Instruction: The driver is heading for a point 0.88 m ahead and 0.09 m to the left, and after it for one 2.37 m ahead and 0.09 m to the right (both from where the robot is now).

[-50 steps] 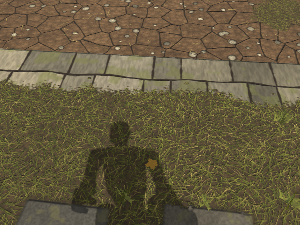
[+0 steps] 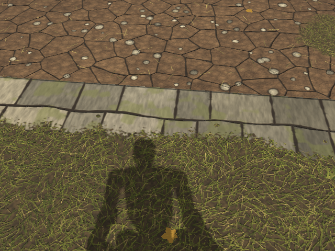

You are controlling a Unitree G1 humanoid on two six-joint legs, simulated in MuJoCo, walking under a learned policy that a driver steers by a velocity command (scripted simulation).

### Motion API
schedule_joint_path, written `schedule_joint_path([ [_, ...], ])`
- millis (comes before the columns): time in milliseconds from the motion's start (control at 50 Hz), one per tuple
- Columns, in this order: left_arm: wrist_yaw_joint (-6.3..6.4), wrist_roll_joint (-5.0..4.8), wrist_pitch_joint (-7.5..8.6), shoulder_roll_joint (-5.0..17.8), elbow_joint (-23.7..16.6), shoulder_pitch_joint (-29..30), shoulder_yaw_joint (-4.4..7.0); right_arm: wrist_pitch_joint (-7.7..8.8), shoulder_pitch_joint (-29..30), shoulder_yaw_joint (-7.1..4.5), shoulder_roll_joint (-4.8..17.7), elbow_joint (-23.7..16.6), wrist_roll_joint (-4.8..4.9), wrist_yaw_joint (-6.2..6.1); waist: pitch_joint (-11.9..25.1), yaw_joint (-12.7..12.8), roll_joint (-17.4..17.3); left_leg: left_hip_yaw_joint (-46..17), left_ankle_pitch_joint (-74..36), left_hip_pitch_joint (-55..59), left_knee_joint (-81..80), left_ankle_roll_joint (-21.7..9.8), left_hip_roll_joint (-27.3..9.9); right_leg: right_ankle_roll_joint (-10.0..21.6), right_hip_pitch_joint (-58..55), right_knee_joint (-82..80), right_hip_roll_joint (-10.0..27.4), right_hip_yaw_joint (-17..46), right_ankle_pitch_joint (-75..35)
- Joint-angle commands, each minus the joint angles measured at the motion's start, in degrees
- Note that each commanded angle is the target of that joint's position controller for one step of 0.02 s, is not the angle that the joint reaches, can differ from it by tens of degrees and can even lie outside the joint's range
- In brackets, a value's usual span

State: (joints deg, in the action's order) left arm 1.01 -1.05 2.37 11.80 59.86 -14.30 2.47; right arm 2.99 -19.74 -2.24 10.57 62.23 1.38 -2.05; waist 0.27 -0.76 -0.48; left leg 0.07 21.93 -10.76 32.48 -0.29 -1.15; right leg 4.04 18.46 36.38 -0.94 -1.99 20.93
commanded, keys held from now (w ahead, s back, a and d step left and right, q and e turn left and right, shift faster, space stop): w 1.00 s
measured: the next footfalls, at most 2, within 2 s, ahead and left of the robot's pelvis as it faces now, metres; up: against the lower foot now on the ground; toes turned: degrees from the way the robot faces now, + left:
left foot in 0.58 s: +0.43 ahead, +0.13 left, +0.00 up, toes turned +3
right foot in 1.16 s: +0.76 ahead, -0.11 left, +0.00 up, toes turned -3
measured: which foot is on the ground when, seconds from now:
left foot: down 0.00-0.10, up 0.12-0.56, down 0.58-1.00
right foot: down 0.00-0.60, up 0.62-1.00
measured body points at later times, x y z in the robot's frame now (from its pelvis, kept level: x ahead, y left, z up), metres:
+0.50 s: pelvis +0.19 +0.00 +0.00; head +0.22 +0.00 +0.45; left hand +0.09 +0.24 -0.14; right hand +0.42 -0.21 -0.10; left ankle +0.38 +0.13 -0.70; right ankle +0.03 -0.11 -0.73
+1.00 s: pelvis +0.47 +0.04 +0.02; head +0.48 +0.05 +0.47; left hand +0.65 +0.29 -0.09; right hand +0.44 -0.21 -0.13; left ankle +0.39 +0.13 -0.73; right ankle +0.68 -0.13 -0.67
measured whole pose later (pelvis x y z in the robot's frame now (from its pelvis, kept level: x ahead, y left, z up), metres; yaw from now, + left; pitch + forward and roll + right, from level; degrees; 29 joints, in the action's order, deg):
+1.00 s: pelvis +0.47 +0.04 +0.02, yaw +0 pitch +2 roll +1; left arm 0.0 -0.8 4.6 13.9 51.7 -3.5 4.0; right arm 5.5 -21.7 -2.4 12.6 59.2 0.3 -0.1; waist 0.7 -4.0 2.0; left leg 3.3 12.5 0.3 10.6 -3.4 4.2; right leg 1.3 39.9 37.6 7.3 1.6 -6.1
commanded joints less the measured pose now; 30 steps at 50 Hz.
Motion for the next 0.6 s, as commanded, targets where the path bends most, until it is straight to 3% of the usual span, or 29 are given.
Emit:
schedule_joint_path([
  [20, -1.09, -0.41, 3.24, 2.5, -4.5, 5.1, 0.38, 1.81, -3.7, -2.27, 10.1, -1.1, 0.33, 0.19, -9.1, -0.4, -8.9, -23.7, 9.9, 0.1, -18.1, -13.0, -17.5, 2.3, 11.5, 3.5, 1.3, -0.2, 0.6],
  [40, -1.34, -0.63, 3.61, 2.7, -4.0, 3.3, 0.55, 1.97, -2.1, -2.17, 9.5, -1.7, 0.42, 0.48, -8.4, 1.1, -8.1, -21.0, 5.2, -0.5, -16.4, -11.9, -16.5, 2.8, 8.0, 0.3, 1.3, -0.6, 0.8],
  [80, -1.27, -0.78, 3.60, 4.3, -0.1, -6.6, 1.67, 1.81, 3.6, -2.05, 9.1, -3.9, 0.63, 0.94, -5.8, 6.1, -5.1, -11.6, -3.2, -9.8, -9.3, -7.5, -10.0, 3.6, -9.9, -8.0, 0.7, 0.6, -3.0],
  [100, -0.95, -0.69, 3.59, 8.8, 1.8, -13.9, 3.17, 2.21, 6.7, -1.50, 7.0, -5.8, 0.69, 0.96, -4.5, 8.6, 4.4, -2.1, -10.8, -19.2, 6.4, -3.4, -2.6, 6.8, -19.6, -15.4, 7.5, 13.5, 0.1],
  [120, -1.44, -0.53, 3.66, 14.6, 2.9, -20.9, 4.61, 3.26, 6.4, -0.76, 4.0, -7.4, 0.33, 0.84, -0.8, 10.3, 19.1, 2.9, -1.0, -30.7, 25.7, -0.5, 3.6, 13.9, -29.9, -24.2, 19.8, 36.1, -1.4],
  [140, -1.60, 0.61, 4.23, 9.5, 2.3, -18.4, 2.69, 3.95, 7.6, -1.35, 6.1, -7.9, 0.51, 1.09, -1.5, 7.8, 12.8, -3.6, 7.2, -37.0, 37.1, -1.8, 1.5, 14.4, -29.9, -24.7, 23.0, 40.9, -4.6],
  [160, -1.68, 0.84, 4.59, 6.5, 1.0, -14.1, 1.64, 4.34, 7.1, -1.51, 6.5, -7.7, 1.18, 1.68, -3.2, 5.3, 7.7, -5.3, 3.5, -39.0, 41.4, -3.6, -1.2, 12.4, -28.1, -23.5, 21.8, 34.6, -8.2],
  [200, -2.14, 0.64, 4.51, 5.3, -0.8, -9.3, 0.69, 4.38, 7.6, -2.00, 6.6, -7.2, 0.85, 1.97, -3.9, 2.9, 2.1, -4.1, -5.7, -38.4, 37.5, -5.0, -4.9, 9.1, -24.7, -24.9, 17.8, 23.1, -14.9],
  [240, -1.99, 0.96, 3.73, 3.7, -0.4, -10.2, -0.13, 3.67, 8.3, -2.50, 6.2, -7.4, 0.37, 2.25, -3.5, 2.2, 3.7, -2.3, -9.6, -34.2, 32.3, -4.4, -6.0, 6.9, -21.9, -26.1, 14.4, 15.5, -22.1],
  [280, -1.33, 1.18, 3.21, 4.9, 0.0, -12.0, -0.12, 2.88, 10.8, -2.23, 4.6, -8.3, 0.05, 2.48, -4.2, 2.3, 3.9, -0.5, -12.3, -34.2, 27.4, -2.8, -5.7, 7.1, -20.4, -27.5, 13.4, 12.1, -25.2],
  [340, -0.32, 1.35, 2.89, 7.2, -0.6, -11.9, 0.21, 2.55, 19.4, -1.30, 3.2, -11.7, -0.27, 2.57, -6.5, 3.5, 3.6, 0.9, -18.8, -32.4, 13.8, -1.2, -4.6, 7.0, -16.2, -29.7, 12.5, 9.0, -24.7],
  [420, -0.10, 0.60, 3.10, 8.3, 0.1, -14.3, 0.86, 2.49, 26.2, -0.75, 4.4, -14.1, 0.28, 3.39, -8.4, 4.9, 5.1, 2.2, -24.6, -27.0, 3.4, -1.4, -2.6, 6.9, -15.0, -31.6, 13.0, 6.5, -21.6],
  [480, -0.05, 0.06, 2.83, 8.2, 0.9, -14.7, 1.36, 2.84, 28.6, -0.75, 5.6, -15.8, 0.44, 4.24, -9.1, 4.1, 4.8, 1.2, -23.3, -27.3, -0.4, -3.5, -2.6, 6.0, -20.8, -29.5, 15.3, 5.8, -25.1],
  [520, -0.05, 0.19, 2.43, 9.3, 0.5, -13.3, 1.89, 3.20, 26.2, -1.48, 7.5, -15.8, 0.37, 4.61, -6.2, 1.7, 5.8, 2.3, -20.1, -21.5, -1.8, -5.2, -0.9, 4.8, -23.6, -24.5, 16.0, 4.7, -37.4],
  [540, -0.07, 0.37, 2.12, 10.1, 0.3, -12.5, 2.15, 3.25, 22.2, -2.32, 9.1, -14.9, 0.30, 4.50, -2.8, -0.7, 7.0, 3.8, -18.5, -15.1, -1.3, -6.2, 1.1, 4.1, -24.1, -19.3, 15.6, 3.8, -48.0],
  [560, -0.10, 0.67, 1.67, 9.6, 0.0, -11.5, 2.00, 3.14, 13.0, -3.69, 11.2, -12.2, 0.35, 4.18, 2.4, -5.3, 7.2, 5.1, -17.7, -3.5, -1.3, -7.6, 3.2, 2.8, -21.8, -8.7, 13.3, 2.0, -55.2],
  [580, -0.23, 1.18, 1.54, 8.6, -1.2, -10.4, 1.40, 2.92, 1.8, -4.94, 14.3, -9.3, 0.11, 3.69, 9.3, -9.8, 5.3, -1.3, -16.4, 14.0, 0.2, -10.3, -2.3, 0.8, -10.5, 6.8, 10.7, 0.6, -46.9],
  [600, -1.01, 0.98, 2.53, 1.0, -2.0, -17.4, -0.70, 2.71, -6.3, -6.09, 19.8, -7.7, -1.30, 3.48, 20.0, -7.0, -9.6, -29.9, -2.8, 36.1, -5.1, -19.8, -18.5, -3.3, 12.3, 32.0, 0.3, 0.1, -15.0],
])
Keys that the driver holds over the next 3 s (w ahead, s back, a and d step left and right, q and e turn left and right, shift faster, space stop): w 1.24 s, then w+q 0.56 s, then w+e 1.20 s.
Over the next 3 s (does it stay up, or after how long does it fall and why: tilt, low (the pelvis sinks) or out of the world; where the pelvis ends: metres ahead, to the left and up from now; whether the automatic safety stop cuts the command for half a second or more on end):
stays up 1.63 0.15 0.01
